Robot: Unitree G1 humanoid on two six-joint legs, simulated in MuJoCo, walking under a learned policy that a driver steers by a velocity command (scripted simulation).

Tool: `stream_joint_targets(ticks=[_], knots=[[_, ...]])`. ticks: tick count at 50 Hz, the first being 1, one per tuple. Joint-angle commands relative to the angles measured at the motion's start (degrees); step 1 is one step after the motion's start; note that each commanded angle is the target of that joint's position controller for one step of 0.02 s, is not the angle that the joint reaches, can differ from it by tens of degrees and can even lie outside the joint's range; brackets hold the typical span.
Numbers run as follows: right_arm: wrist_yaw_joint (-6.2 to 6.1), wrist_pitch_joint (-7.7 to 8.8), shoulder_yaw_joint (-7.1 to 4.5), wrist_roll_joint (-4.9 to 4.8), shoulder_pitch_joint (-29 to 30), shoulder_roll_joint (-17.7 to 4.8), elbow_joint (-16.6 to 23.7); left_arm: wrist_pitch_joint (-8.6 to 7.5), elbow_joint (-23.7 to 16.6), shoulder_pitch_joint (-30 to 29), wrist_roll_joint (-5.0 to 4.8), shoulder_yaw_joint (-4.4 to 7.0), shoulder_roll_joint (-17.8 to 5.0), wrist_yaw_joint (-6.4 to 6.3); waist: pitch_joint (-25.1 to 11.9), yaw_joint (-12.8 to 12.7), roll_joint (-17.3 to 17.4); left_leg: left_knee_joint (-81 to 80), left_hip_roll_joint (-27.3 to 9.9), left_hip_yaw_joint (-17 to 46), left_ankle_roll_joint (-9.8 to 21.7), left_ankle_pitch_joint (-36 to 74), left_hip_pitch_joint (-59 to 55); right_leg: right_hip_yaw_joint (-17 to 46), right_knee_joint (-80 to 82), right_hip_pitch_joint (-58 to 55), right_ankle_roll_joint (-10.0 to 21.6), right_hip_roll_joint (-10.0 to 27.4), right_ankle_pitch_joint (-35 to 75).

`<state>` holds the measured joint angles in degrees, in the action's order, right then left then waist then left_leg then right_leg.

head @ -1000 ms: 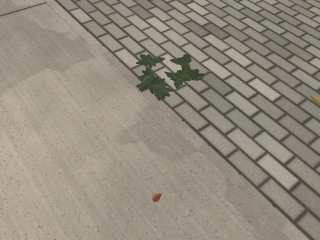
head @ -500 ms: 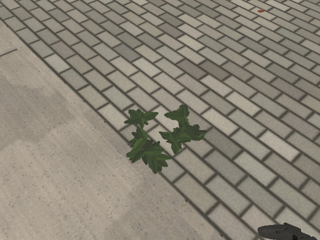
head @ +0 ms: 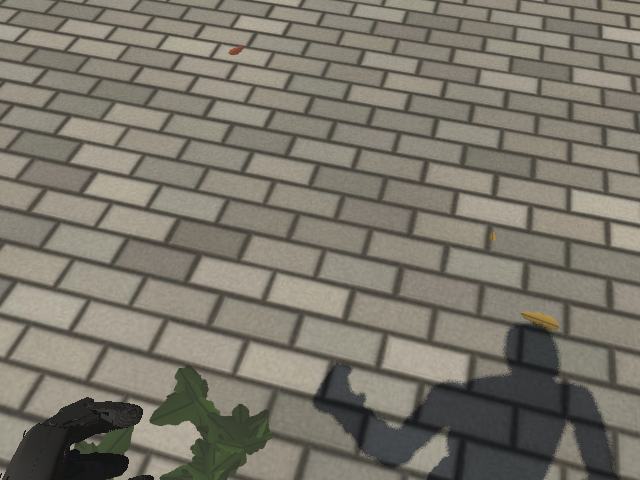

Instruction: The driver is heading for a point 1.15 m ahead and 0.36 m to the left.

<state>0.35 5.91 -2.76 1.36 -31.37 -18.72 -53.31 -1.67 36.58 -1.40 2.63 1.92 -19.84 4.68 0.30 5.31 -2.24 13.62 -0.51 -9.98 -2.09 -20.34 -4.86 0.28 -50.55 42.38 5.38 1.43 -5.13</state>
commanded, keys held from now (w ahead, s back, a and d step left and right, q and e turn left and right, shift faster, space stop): q+shift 0.72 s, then e+shift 0.28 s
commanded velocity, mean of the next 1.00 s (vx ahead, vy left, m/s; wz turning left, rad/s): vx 0.18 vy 0.00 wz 0.50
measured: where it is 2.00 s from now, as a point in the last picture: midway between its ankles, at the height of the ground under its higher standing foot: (287, 393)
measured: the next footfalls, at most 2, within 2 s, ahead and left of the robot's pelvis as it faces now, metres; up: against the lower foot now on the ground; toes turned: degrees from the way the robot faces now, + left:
right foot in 0.10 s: +0.29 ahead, -0.08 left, +0.00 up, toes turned +2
left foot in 0.52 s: +0.41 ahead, +0.18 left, +0.00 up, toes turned +24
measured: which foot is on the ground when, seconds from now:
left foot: down 0.00-0.10, up 0.12-0.50, down 0.52-1.00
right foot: up 0.00-0.08, down 0.10-0.52, up 0.54-0.96, down 0.98-1.00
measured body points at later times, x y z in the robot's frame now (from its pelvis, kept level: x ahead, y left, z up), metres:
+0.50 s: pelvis +0.29 +0.05 -0.01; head +0.31 +0.08 +0.44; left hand +0.34 +0.36 -0.12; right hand +0.52 -0.18 -0.09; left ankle +0.38 +0.17 -0.72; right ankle +0.25 -0.08 -0.73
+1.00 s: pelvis +0.39 +0.07 +0.00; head +0.40 +0.07 +0.45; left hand +0.31 +0.36 -0.12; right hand +0.69 -0.01 -0.07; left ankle +0.38 +0.17 -0.73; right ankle +0.47 -0.05 -0.73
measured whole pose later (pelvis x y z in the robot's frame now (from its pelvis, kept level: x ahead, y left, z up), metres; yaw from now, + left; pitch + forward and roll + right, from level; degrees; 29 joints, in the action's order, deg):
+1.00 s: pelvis +0.39 +0.07 +0.00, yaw +32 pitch +0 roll +1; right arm -1.0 -1.3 -1.2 1.6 -4.9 -13.1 -33.3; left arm 0.4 47.2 12.5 -0.6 3.1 -16.6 -0.3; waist 0.8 -3.0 -0.2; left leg 32.7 6.4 4.5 2.9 -12.7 19.7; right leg 2.3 -35.4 17.8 -1.8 2.2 -16.3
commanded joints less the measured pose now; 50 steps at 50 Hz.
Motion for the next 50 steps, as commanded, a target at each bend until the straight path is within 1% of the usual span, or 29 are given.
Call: stream_joint_targets(ticks=[1,3,4,5,6,7,8,9,11,13,15,17,21,24,25,26,27,28,29,31,34,36,38,41,44,46,48,49,50], knots=[[0.53,1.7,-0.09,-1.22,6.6,-6.8,3.1,-1.98,-1.7,1.7,0.48,-2.33,2.4,0.62,7.1,-7.7,4.2,-7.7,-10.3,6.1,9.1,53.8,18.1,-6.8,14.2,-23.0,0.1,-4.7,7.9],[0.07,1.32,-0.68,-1.86,5.9,-10.2,2.0,-2.58,3.1,13.8,1.62,-1.09,-1.3,-0.87,-1.4,-13.2,6.7,9.3,-9.6,7.0,7.4,66.7,13.9,-4.7,18.1,-37.9,1.5,-6.7,8.5],[-0.71,1.31,-1.88,-5.0,8.7,-15.0,3.6,-2.95,1.3,16.9,-2.43,1.54,-5.7,-2.56,-6.1,-18.7,9.0,19.0,-9.7,10.3,5.6,62.5,15.8,3.0,22.4,-46.2,2.1,-1.1,17.6],[-0.94,1.29,-0.57,-3.02,8.9,-10.4,5.3,-2.39,3.1,22.5,-1.61,2.49,-11.2,-4.16,-15.4,-19.1,2.8,36.9,-4.7,9.2,2.7,29.6,24.3,11.3,15.8,-61.5,3.0,10.0,39.0],[-0.42,0.95,1.36,-1.89,-4.0,-1.8,3.9,-2.17,1.7,22.3,1.35,1.65,-12.4,-5.09,-29.1,-11.7,-11.8,61.5,2.0,16.9,0.9,-17.9,35.3,26.0,9.4,-75.6,10.1,26.1,70.8],[-0.42,0.79,-0.05,-3.33,-3.3,-6.5,4.4,-1.35,0.5,21.5,0.62,1.89,-10.0,-4.75,-34.2,-13.2,-7.8,67.6,1.9,22.6,-0.1,-19.7,37.3,26.3,13.4,-72.2,14.8,26.3,66.7],[-0.81,0.25,-0.93,-4.84,2.3,-7.2,6.4,-1.31,0.3,16.9,-0.87,1.78,-8.2,-4.61,-24.2,-11.4,-4.9,66.0,-0.9,18.6,-0.9,-16.0,42.7,20.3,18.4,-63.3,14.9,23.9,54.8],[-1.71,-0.69,-0.96,-4.54,5.9,-5.6,7.0,-1.96,1.2,13.4,-2.27,1.23,-4.8,-4.54,-14.5,-9.3,-0.1,62.7,-3.4,15.3,-1.8,-11.0,45.2,15.9,22.5,-53.7,12.0,20.1,45.2],[-2.71,-3.69,-1.11,-3.61,3.3,-1.9,6.1,-2.77,1.4,8.4,-2.6,0.61,-0.8,-4.39,-7.6,-4.4,-0.6,62.0,-5.7,13.7,-3.4,-5.1,39.6,7.9,29.1,-38.6,9.4,17.2,36.5],[-3.05,-5.71,-1.38,-3.58,2.6,0.8,7.6,-3.2,1.5,3.8,-1.81,0.93,0.3,-4.32,-4.6,-1.3,-2.7,59.3,-6.8,12.6,-3.9,-3.6,35.8,2.0,33.7,-28.8,8.7,17.0,31.8],[-3.06,-6.18,-1.69,-2.9,7.3,1.1,11.2,-3.36,2.3,1.2,-1.55,1.43,-0.2,-5.17,-1.8,-0.7,-3.6,51.1,-7.6,11.7,-3.6,1.7,36.8,-3.2,36.0,-25.5,7.9,16.2,30.3],[-1.97,-5.9,-1.66,-2.37,9.3,1.3,12.5,-2.86,2.8,0.4,-1.78,2.01,-1.3,-6.41,-3.5,-1.2,-3.4,40.6,-7.0,10.1,-1.9,12.9,33.6,-8.8,35.0,-27.1,6.4,13.7,27.6],[1.08,-6.91,-2.5,-2.16,13.0,-1.0,15.1,-1.57,4.0,0.6,-4.05,2.96,-3.3,-6.95,-4.0,-2.3,-2.6,29.3,-5.4,7.5,1.5,19.1,29.8,-11.9,31.0,-32.7,4.4,15.2,22.2],[1.74,-7.8,-4.34,-2.08,12.3,-4.6,17.1,-0.65,4.6,0.8,-5.76,3.98,-4.8,-6.47,-3.4,-0.6,-1.9,24.4,-1.8,3.9,5.6,13.4,25.5,-13.2,21.1,-34.5,0.8,16.1,25.9],[1.29,-7.59,-5.4,-1.86,8.2,-6.2,16.3,-0.31,4.8,1.2,-6.08,4.02,-4.3,-6.22,-4.8,1.5,0.5,20.2,0.7,3.1,7.9,15.4,19.4,-14.4,12.5,-33.2,-1.4,14.1,25.4],[0.22,-7.17,-7.11,-1.7,4.5,-10.9,15.8,0.06,4.8,4.1,-4.82,3.93,-3.6,-5.77,-4.0,2.6,9.9,14.9,-0.8,10.5,11.1,39.1,11.8,-14.7,-2.0,-25.6,-5.2,9.1,10.2],[-0.51,-6.94,-7.55,-1.29,8.7,-16.4,18.2,0.26,3.0,8.0,-1.26,2.81,0.6,-5.13,-5.3,-4.6,24.7,16.3,-11.7,32.6,19.7,62.7,2.1,-12.0,-21.1,-8.0,-10.0,-2.0,-34.3],[0.59,-5.51,-6.91,0.64,10.2,-15.7,21.6,0.28,2.6,9.4,-1.58,2.73,-2.1,-4.76,-18.4,-3.5,19.7,8.4,-18.5,50.9,27.1,41.7,-1.8,3.5,-29.9,-3.7,-9.7,-5.4,-36.0],[1.35,-4.57,-6.49,-0.15,12.9,-13.8,22.6,0.17,2.1,5.7,-3.37,3.3,-4.4,-4.74,-16.4,-2.7,10.9,5.1,-17.9,48.9,24.9,28.2,0.0,6.7,-29.5,-1.6,-7.9,-3.9,-31.1],[0.26,-4.86,-5.4,-2.86,17.9,-9.8,23.2,0.34,2.3,2.2,-2.36,3.31,-3.6,-5.88,-7.8,-5.0,3.3,4.1,-13.1,41.6,18.5,15.1,10.1,7.7,-21.1,-1.5,-6.6,-1.1,-22.4],[-2.11,-6.34,-5.19,-1.67,21.0,-8.7,25.5,0.88,3.0,2.1,-2.19,3.44,-2.8,-5.99,-7.8,-6.4,5.7,4.5,-7.7,35.6,14.8,18.0,16.3,7.4,-10.2,-8.8,-7.2,-2.6,-16.5],[-2.92,-6.85,-5.62,-1.8,19.5,-9.5,25.7,0.89,3.6,2.1,-2.56,3.07,-1.2,-5.98,-9.0,-5.8,5.4,5.5,-6.7,35.5,14.4,20.1,15.2,7.7,-4.3,-9.7,-8.5,-4.2,-15.3],[-3.49,-7.27,-5.03,-1.38,20.3,-8.3,26.2,1.38,5.5,4.9,-2.85,2.87,-1.1,-6.1,-10.6,-5.5,6.1,7.0,-7.9,32.6,14.3,21.4,15.1,6.6,-3.0,-11.0,-9.9,-2.4,-13.2],[-3.12,-7.59,-3.17,-0.04,20.9,-4.7,25.7,2.14,6.1,6.0,-2.92,2.59,-1.0,-6.35,-9.9,-4.2,8.8,6.7,-7.5,29.6,14.2,17.8,20.0,4.3,-2.2,-16.2,-10.9,0.3,-11.4],[-1.74,-7.03,-0.72,1.33,22.2,0.1,23.9,1.78,6.6,7.0,-2.7,1.62,0.6,-5.96,-7.6,-3.6,9.4,5.6,-7.8,27.5,13.8,9.3,23.4,3.4,4.2,-22.9,-10.0,2.7,-11.3],[-1.11,-6.75,-1.38,1.22,23.1,-2.9,22.7,1.27,5.8,6.6,-3.16,2.03,-1.5,-5.51,-3.8,-3.4,10.6,6.0,-8.2,27.0,13.9,6.0,23.6,1.2,8.8,-23.9,-8.7,1.5,-12.0],[-1.4,-6.94,-2.1,0.33,23.3,-5.3,22.0,0.76,5.1,7.6,-3.59,2.69,-3.8,-5.01,-2.0,-4.1,10.1,8.4,-8.4,26.8,12.9,8.9,20.7,-0.3,15.9,-23.7,-7.0,0.1,-9.7],[-1.67,-6.97,-2.3,-0.22,22.1,-5.5,21.4,0.63,4.7,8.1,-3.36,2.9,-4.8,-4.74,-1.6,-4.2,8.5,10.5,-7.6,26.0,11.3,11.3,18.5,1.1,20.2,-23.2,-5.8,0.5,-4.6],[-2.16,-6.71,-2.44,-0.19,21.2,-5.1,21.7,0.54,4.1,8.5,-2.93,3.45,-7.3,-4.62,-2.2,-3.1,3.8,15.7,-4.7,23.2,8.9,11.5,18.1,6.7,21.6,-23.7,-3.7,3.4,8.0]])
